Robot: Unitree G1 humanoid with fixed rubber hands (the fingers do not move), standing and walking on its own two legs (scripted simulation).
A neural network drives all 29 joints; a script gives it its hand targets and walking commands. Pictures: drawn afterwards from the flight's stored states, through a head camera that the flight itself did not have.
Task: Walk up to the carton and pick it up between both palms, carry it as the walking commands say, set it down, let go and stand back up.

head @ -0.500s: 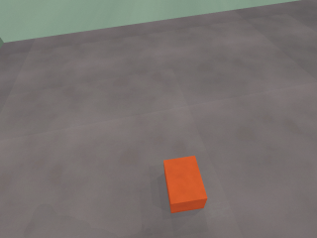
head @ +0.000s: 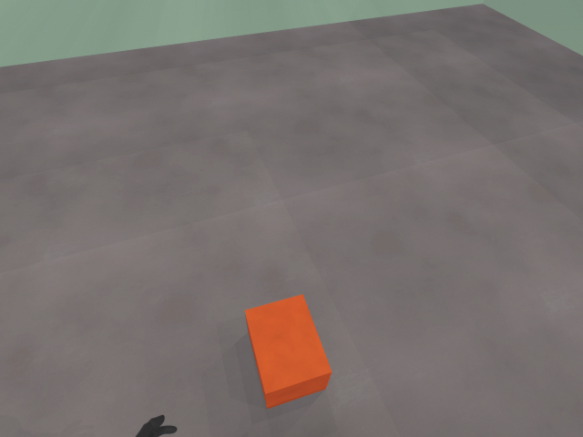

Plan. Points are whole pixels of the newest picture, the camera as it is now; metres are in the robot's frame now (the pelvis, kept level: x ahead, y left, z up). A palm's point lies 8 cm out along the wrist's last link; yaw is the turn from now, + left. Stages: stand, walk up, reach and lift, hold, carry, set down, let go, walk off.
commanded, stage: walk up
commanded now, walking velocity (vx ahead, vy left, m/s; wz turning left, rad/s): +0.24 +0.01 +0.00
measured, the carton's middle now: (285, 349) +0.49 +0.01 -0.68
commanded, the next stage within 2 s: none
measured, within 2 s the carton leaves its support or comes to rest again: neither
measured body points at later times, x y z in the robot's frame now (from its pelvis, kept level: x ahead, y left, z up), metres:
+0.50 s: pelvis +0.01 +0.00 +0.01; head +0.01 -0.03 +0.46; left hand +0.02 +0.26 -0.11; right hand +0.10 -0.25 -0.14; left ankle -0.03 +0.13 -0.68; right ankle +0.02 -0.13 -0.73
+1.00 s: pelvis +0.01 +0.05 +0.01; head +0.02 +0.08 +0.45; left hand +0.09 +0.29 -0.14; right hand +0.09 -0.18 -0.12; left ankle +0.02 +0.14 -0.73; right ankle +0.00 -0.08 -0.71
